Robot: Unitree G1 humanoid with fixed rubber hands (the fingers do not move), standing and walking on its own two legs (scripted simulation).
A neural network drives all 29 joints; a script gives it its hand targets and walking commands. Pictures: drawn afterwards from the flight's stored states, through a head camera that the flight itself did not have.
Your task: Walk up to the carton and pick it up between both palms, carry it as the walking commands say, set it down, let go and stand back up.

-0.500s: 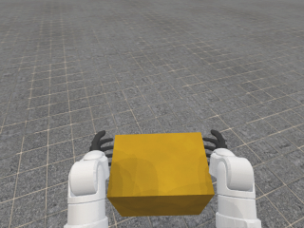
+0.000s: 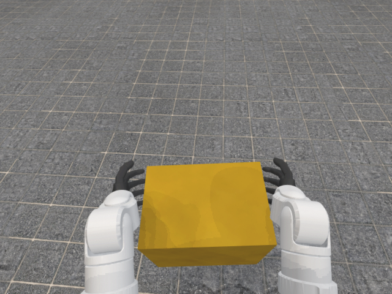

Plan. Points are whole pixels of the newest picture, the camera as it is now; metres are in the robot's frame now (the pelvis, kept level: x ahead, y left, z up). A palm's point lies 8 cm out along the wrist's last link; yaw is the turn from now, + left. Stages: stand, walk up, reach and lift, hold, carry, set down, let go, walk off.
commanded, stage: carry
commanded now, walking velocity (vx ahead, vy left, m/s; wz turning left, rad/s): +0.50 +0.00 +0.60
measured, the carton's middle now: (205, 218) +0.29 +0.01 -0.02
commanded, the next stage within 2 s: none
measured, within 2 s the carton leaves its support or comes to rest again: neither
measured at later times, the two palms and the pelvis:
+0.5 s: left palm (125, 105) +0.56 +0.21 +0.08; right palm (241, 96) +0.58 -0.09 +0.08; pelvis +0.26 +0.04 +0.01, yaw +4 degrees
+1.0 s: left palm (135, 81) +0.66 +0.20 +0.08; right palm (240, 74) +0.68 -0.10 +0.08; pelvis +0.38 +0.03 +0.00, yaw +6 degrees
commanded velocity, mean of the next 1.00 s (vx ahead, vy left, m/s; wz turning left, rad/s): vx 0.04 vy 0.00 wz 0.05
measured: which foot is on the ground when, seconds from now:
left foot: up 0.00-0.22, down 0.24-1.00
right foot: down 0.00-0.26, up 0.28-0.56, down 0.58-1.00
